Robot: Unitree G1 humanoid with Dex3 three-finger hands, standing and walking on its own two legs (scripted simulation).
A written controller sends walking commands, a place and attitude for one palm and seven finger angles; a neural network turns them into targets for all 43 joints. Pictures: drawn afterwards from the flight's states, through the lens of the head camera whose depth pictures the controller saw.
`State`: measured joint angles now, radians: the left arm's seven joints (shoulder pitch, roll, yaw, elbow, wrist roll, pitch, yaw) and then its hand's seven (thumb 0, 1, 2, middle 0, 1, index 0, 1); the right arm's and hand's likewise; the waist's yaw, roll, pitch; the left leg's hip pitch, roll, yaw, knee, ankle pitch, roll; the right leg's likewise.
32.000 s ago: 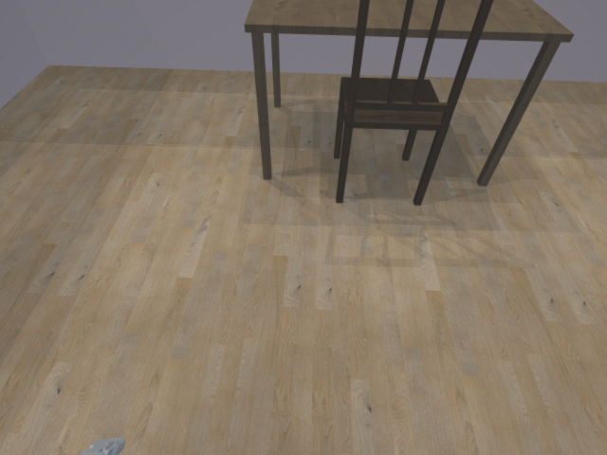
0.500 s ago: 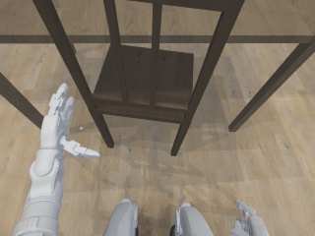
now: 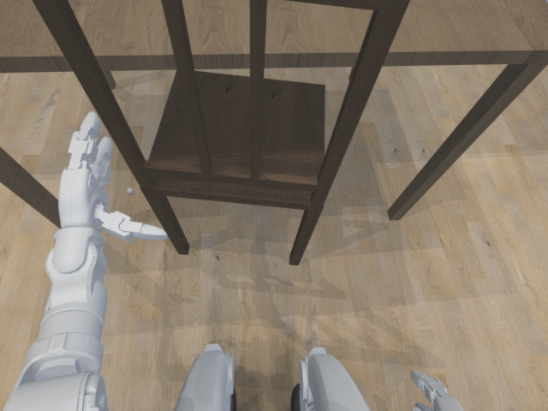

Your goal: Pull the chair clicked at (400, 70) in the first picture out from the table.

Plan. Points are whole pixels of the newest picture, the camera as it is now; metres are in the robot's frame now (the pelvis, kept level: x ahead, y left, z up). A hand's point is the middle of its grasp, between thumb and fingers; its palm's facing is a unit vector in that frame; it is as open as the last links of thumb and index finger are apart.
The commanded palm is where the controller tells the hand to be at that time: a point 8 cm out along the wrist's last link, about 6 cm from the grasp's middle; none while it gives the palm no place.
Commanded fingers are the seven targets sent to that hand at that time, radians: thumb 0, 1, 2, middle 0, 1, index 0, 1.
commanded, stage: push the fingers through the gap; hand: left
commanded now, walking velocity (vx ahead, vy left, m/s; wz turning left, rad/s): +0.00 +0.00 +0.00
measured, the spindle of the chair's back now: (193, 105) +0.55 +0.13 +0.06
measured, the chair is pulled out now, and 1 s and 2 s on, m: -0.05 -0.05 -0.05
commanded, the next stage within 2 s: hook a spindle and tug to test in 0.70 s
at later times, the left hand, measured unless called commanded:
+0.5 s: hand (131, 175) +0.45 +0.21 +0.02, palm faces +0.08 -1.00 -0.05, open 16.9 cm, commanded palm +0.42 +0.25 +0.02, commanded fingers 0.00 -0.50 0.30 -0.06 -0.08 -0.06 -0.08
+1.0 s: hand (128, 175) +0.45 +0.22 +0.02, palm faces +0.09 -1.00 -0.04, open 16.5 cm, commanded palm +0.42 +0.26 +0.02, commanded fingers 0.00 -0.50 0.30 -0.25 -0.68 -0.25 -0.68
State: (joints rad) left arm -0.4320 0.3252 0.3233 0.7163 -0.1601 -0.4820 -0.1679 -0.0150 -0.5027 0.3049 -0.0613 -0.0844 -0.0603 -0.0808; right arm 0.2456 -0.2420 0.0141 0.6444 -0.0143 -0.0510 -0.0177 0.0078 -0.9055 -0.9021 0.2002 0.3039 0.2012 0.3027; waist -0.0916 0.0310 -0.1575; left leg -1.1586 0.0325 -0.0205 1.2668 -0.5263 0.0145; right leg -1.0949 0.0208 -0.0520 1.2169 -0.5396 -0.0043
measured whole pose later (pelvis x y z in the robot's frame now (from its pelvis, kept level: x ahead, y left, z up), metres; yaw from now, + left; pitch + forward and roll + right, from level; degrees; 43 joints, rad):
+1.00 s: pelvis +0.00 +0.00 +0.00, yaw -1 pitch +25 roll -4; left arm -0.58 0.39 0.38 0.92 -0.14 -0.51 -0.21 -0.01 -0.50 0.30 -0.11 -0.25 -0.12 -0.25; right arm 0.26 -0.24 0.02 0.65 -0.02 0.01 0.00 0.01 -0.91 -0.90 0.20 0.30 0.20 0.30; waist -0.11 0.03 -0.15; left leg -1.19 0.04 -0.02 1.27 -0.53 0.02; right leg -1.12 0.03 -0.05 1.21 -0.54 0.00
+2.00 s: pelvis +0.01 +0.00 +0.00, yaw +0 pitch +25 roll -3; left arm -0.51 0.36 0.36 0.85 -0.14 -0.52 -0.18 0.01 0.89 0.90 -0.50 -1.45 -0.50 -1.45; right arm 0.26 -0.24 0.01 0.64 -0.02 0.02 0.00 0.01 -0.91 -0.90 0.20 0.30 0.20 0.30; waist -0.11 0.03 -0.15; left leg -1.17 0.04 -0.02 1.26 -0.53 0.01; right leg -1.10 0.03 -0.05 1.20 -0.54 0.00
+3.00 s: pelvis +0.01 +0.01 +0.00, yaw +0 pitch +25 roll -4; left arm -0.45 0.34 0.33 0.80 -0.13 -0.49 -0.17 -0.01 -0.52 0.22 -0.21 -0.61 -0.21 -0.61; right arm 0.26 -0.24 0.02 0.64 -0.02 0.00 -0.01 0.01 -0.91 -0.90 0.20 0.30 0.20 0.30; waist -0.10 0.03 -0.16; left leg -1.15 0.03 -0.02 1.25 -0.53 0.03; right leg -1.08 0.02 -0.05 1.19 -0.53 0.01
